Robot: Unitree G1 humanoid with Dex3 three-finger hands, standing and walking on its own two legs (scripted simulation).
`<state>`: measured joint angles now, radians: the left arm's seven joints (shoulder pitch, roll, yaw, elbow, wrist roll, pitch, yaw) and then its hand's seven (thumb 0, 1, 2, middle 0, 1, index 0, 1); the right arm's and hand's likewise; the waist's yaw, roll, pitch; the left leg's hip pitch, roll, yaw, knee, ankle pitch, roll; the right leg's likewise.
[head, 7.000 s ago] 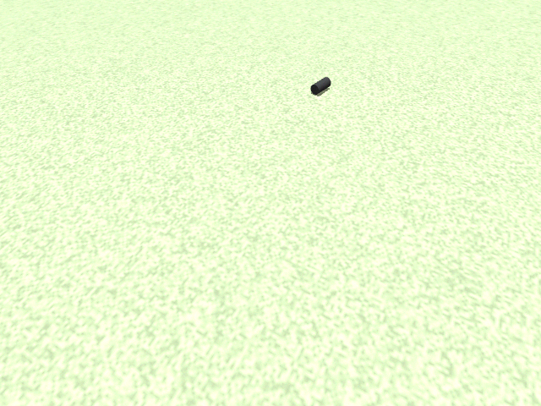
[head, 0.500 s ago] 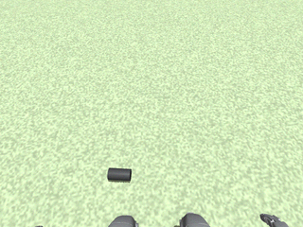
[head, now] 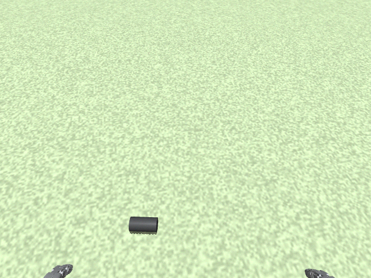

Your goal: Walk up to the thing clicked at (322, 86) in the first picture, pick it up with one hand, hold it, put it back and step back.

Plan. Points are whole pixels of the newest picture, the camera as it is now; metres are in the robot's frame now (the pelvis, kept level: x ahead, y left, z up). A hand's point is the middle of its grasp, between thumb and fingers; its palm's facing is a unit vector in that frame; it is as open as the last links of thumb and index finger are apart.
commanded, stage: walk up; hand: left
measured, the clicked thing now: (143, 224) +0.44 +0.23 -0.73
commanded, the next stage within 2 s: stand in 0.78 s
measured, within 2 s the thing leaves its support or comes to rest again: neither
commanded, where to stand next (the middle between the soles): +0.05 +0.01 m, yaw +0 degrees
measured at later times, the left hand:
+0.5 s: hand out of the picture +0.09 +0.25 -0.14, palm faces -0.03 -0.93 -0.38, open 7.3 cm
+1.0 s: hand out of the picture +0.11 +0.24 -0.14, palm faces -0.02 -0.94 -0.34, open 7.3 cm
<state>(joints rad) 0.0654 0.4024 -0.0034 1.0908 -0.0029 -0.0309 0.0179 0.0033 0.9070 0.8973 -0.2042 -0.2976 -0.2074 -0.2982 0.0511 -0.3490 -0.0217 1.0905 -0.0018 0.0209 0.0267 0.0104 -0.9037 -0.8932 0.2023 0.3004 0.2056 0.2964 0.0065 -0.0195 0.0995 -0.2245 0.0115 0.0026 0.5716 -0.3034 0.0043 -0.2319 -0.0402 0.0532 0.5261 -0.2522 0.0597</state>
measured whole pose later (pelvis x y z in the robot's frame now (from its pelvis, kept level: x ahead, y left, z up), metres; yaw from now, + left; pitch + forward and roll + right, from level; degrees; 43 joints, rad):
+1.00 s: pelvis +0.02 -0.02 +0.01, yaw +0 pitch -2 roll +0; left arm 0.07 0.36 0.01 1.12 0.01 -0.01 -0.01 0.00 0.91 0.90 -0.20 -0.30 -0.21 -0.30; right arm 0.07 -0.34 -0.02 1.14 -0.01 0.00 0.02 0.01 -0.91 -0.89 0.20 0.30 0.20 0.30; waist -0.01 -0.01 0.06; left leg -0.10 0.02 0.00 0.33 -0.20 -0.02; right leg -0.14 -0.04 0.05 0.35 -0.18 0.04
